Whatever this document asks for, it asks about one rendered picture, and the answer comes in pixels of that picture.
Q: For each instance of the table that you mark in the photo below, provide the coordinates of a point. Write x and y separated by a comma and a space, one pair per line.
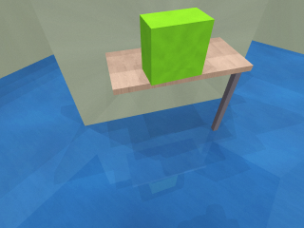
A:
126, 73

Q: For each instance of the carton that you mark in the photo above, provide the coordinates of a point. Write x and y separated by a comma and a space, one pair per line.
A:
174, 44

